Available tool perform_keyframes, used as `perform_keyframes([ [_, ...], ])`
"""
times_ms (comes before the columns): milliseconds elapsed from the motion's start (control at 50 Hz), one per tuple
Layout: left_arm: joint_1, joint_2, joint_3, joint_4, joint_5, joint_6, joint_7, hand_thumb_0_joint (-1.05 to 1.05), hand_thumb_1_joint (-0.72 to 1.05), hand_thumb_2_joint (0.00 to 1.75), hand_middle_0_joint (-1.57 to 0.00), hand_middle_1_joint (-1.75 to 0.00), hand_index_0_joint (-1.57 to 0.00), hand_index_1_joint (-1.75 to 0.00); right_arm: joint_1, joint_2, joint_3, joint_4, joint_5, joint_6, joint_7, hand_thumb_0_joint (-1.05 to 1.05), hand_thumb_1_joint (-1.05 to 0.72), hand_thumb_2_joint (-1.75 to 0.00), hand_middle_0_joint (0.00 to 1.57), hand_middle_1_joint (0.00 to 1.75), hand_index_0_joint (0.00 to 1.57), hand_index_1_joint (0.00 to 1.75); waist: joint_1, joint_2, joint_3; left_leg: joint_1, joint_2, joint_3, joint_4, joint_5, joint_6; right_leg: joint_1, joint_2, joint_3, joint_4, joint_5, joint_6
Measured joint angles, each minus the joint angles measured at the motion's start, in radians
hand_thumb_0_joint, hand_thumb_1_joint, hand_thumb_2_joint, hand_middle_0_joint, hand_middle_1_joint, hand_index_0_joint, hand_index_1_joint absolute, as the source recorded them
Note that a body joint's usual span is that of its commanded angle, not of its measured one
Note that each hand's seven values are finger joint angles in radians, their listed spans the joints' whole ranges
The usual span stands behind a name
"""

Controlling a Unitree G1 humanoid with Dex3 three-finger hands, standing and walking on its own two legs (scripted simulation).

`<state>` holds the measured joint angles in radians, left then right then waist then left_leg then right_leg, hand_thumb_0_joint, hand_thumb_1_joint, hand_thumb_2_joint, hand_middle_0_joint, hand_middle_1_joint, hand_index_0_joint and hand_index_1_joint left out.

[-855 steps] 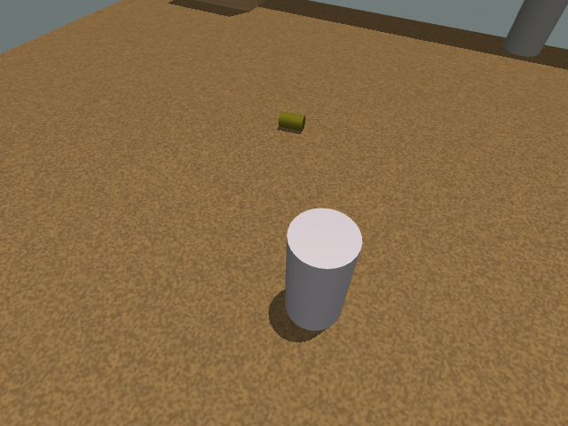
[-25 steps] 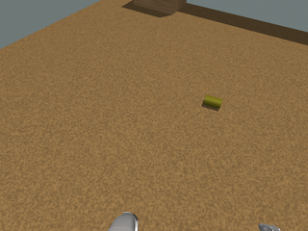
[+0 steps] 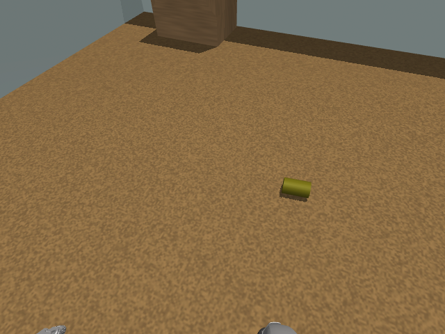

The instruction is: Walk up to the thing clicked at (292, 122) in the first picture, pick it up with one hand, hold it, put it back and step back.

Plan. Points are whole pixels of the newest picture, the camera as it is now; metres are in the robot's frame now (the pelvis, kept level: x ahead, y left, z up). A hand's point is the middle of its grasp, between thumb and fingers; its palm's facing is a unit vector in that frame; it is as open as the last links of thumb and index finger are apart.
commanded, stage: walk up
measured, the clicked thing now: (296, 187) +0.92 -0.41 -0.71
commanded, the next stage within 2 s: none
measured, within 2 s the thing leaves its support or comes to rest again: neither
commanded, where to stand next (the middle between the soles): +1.01 +0.05 m, yaw +0 degrees
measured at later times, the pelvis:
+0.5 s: pelvis +0.25 +0.01 -0.01, yaw +2 degrees
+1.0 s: pelvis +0.45 -0.01 +0.00, yaw +0 degrees
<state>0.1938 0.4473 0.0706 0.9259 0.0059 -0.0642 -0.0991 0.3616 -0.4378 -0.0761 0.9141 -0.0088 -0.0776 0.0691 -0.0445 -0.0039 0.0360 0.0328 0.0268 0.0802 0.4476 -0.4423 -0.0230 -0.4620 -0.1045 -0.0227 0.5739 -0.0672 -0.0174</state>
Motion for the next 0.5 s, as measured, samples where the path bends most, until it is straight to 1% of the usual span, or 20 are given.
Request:
perform_keyframes([
  [20, -0.001, -0.007, 0.004, 0.005, 0.001, -0.004, 0.004, 0.0, 0.91, 0.9, -0.2, -0.3, -0.2, -0.3, 0.005, -0.007, -0.002, 0.004, -0.001, 0.004, -0.003, 0.01, -0.9, -0.9, 0.2, 0.3, 0.21, 0.3, 0.005, 0.022, -0.004, -0.004, 0.021, -0.004, 0.05, -0.043, 0.001, 0.021, 0.018, -0.013, 0.002, -0.039, 0.006],
  [40, -0.01, -0.023, 0.007, 0.008, 0.002, -0.01, 0.01, 0.0, 0.91, 0.9, -0.2, -0.3, -0.2, -0.3, -0.002, -0.015, -0.006, 0.012, -0.004, 0.011, -0.008, 0.01, -0.9, -0.9, 0.2, 0.3, 0.2, 0.3, 0.011, 0.062, 0.005, -0.028, 0.059, -0.016, 0.141, -0.073, 0.018, 0.028, 0.046, -0.034, 0.034, -0.079, 0.01],
  [60, -0.014, -0.032, 0.007, 0.001, 0.005, -0.02, 0.015, 0.0, 0.91, 0.9, -0.2, -0.3, -0.2, -0.3, -0.009, -0.012, -0.006, 0.015, -0.003, 0.018, -0.013, 0.01, -0.91, -0.9, 0.2, 0.3, 0.2, 0.3, 0.017, 0.08, 0.016, -0.075, 0.069, -0.045, 0.274, -0.066, 0.037, 0.032, 0.057, -0.049, 0.068, -0.116, 0.01],
  [80, -0.014, -0.038, 0.004, -0.009, 0.003, -0.029, 0.02, 0.0, 0.91, 0.9, -0.2, -0.3, -0.2, -0.3, -0.018, -0.005, -0.001, 0.016, -0.001, 0.023, -0.016, 0.01, -0.91, -0.9, 0.2, 0.3, 0.2, 0.3, 0.025, 0.079, 0.026, -0.133, 0.051, -0.069, 0.415, -0.063, 0.047, 0.042, 0.054, -0.053, 0.09, -0.144, 0.009],
  [120, -0.003, -0.056, -0.007, -0.025, -0.008, -0.038, 0.028, 0.0, 0.91, 0.9, -0.2, -0.3, -0.2, -0.3, -0.04, 0.004, 0.014, 0.021, 0.001, 0.026, -0.02, 0.01, -0.91, -0.9, 0.2, 0.3, 0.2, 0.3, 0.047, 0.067, 0.04, -0.254, 0.0, -0.085, 0.64, -0.04, 0.055, 0.086, 0.041, -0.051, 0.076, -0.169, 0.004],
  [140, 0.009, -0.066, -0.014, -0.03, -0.012, -0.04, 0.033, 0.0, 0.91, 0.9, -0.2, -0.3, -0.2, -0.3, -0.055, 0.005, 0.019, 0.022, 0.004, 0.026, -0.02, 0.01, -0.91, -0.9, 0.2, 0.3, 0.2, 0.3, 0.057, 0.066, 0.044, -0.31, -0.014, -0.089, 0.703, -0.011, 0.059, 0.118, 0.039, -0.051, 0.045, -0.168, 0.003],
  [160, 0.024, -0.074, -0.02, -0.031, -0.015, -0.042, 0.037, 0.0, 0.91, 0.9, -0.2, -0.3, -0.2, -0.3, -0.071, 0.005, 0.022, 0.019, 0.01, 0.026, -0.019, 0.01, -0.91, -0.9, 0.2, 0.3, 0.2, 0.3, 0.066, 0.068, 0.046, -0.36, -0.02, -0.091, 0.731, 0.021, 0.063, 0.151, 0.041, -0.051, 0.01, -0.164, 0.003],
  [220, 0.076, -0.08, -0.031, -0.02, -0.017, -0.04, 0.045, 0.0, 0.91, 0.9, -0.21, -0.3, -0.2, -0.3, -0.114, 0.009, 0.025, -0.014, 0.014, 0.023, -0.009, 0.01, -0.91, -0.9, 0.2, 0.3, 0.2, 0.3, 0.08, 0.073, 0.046, -0.474, -0.007, -0.111, 0.672, 0.106, 0.065, 0.237, 0.059, -0.051, -0.081, -0.158, 0.004],
  [280, 0.118, -0.074, -0.033, -0.009, -0.012, -0.035, 0.049, 0.0, 0.9, 0.9, -0.21, -0.3, -0.2, -0.3, -0.145, 0.012, 0.018, -0.039, 0.008, 0.027, 0.003, 0.01, -0.91, -0.9, 0.2, 0.3, 0.2, 0.3, 0.082, 0.077, 0.043, -0.546, 0.015, -0.137, 0.547, 0.169, 0.043, 0.304, 0.079, -0.064, -0.131, -0.177, 0.002],
  [320, 0.135, -0.065, -0.031, -0.009, -0.006, -0.033, 0.048, 0.0, 0.9, 0.9, -0.21, -0.3, -0.2, -0.3, -0.159, 0.015, 0.014, -0.044, 0.0, 0.034, 0.011, 0.0, -0.91, -0.9, 0.2, 0.3, 0.2, 0.3, 0.084, 0.071, 0.04, -0.566, 0.033, -0.126, 0.425, 0.199, 0.029, 0.341, 0.087, -0.075, -0.15, -0.198, 0.003],
  [380, 0.145, -0.044, -0.024, -0.016, 0.001, -0.033, 0.047, 0.0, 0.9, 0.9, -0.21, -0.31, -0.2, -0.3, -0.172, 0.019, 0.011, -0.041, -0.008, 0.037, 0.024, 0.0, -0.91, -0.9, 0.2, 0.3, 0.2, 0.3, 0.093, 0.054, 0.042, -0.555, 0.053, -0.089, 0.25, 0.268, 0.026, 0.385, 0.091, -0.092, -0.145, -0.248, 0.017],
  [440, 0.154, -0.021, -0.018, -0.021, 0.002, -0.031, 0.047, 0.0, 0.9, 0.9, -0.21, -0.31, -0.2, -0.3, -0.174, 0.021, 0.006, -0.034, -0.014, 0.033, 0.032, 0.0, -0.91, -0.9, 0.2, 0.3, 0.2, 0.3, 0.103, 0.029, 0.033, -0.497, 0.055, -0.059, 0.139, 0.312, 0.046, 0.416, 0.082, -0.101, -0.095, -0.329, 0.038],
  [460, 0.158, -0.013, -0.017, -0.02, 0.003, -0.028, 0.049, 0.0, 0.9, 0.9, -0.21, -0.31, -0.2, -0.3, -0.173, 0.022, 0.004, -0.033, -0.017, 0.028, 0.032, 0.0, -0.91, -0.9, 0.2, 0.3, 0.2, 0.3, 0.102, 0.015, 0.027, -0.474, 0.045, -0.05, 0.123, 0.332, 0.052, 0.418, 0.07, -0.099, -0.055, -0.368, 0.043],
  [480, 0.153, -0.003, -0.015, -0.015, 0.002, -0.021, 0.053, 0.0, 0.9, 0.9, -0.21, -0.31, -0.2, -0.3, -0.18, 0.031, 0.0, -0.03, -0.023, 0.02, 0.029, 0.0, -0.91, -0.9, 0.2, 0.3, 0.2, 0.3, 0.1, -0.019, 0.034, -0.466, 0.022, -0.031, 0.148, 0.318, 0.053, 0.403, 0.037, -0.088, 0.02, -0.405, 0.03],
  [500, 0.147, -0.003, -0.013, -0.009, -0.001, -0.013, 0.058, 0.0, 0.9, 0.9, -0.21, -0.3, -0.2, -0.3, -0.184, 0.034, -0.001, -0.037, -0.03, 0.011, 0.025, 0.0, -0.91, -0.9, 0.2, 0.3, 0.2, 0.3, 0.098, -0.039, 0.041, -0.462, 0.009, -0.014, 0.183, 0.283, 0.057, 0.364, 0.02, -0.059, 0.135, -0.406, 0.007],
])
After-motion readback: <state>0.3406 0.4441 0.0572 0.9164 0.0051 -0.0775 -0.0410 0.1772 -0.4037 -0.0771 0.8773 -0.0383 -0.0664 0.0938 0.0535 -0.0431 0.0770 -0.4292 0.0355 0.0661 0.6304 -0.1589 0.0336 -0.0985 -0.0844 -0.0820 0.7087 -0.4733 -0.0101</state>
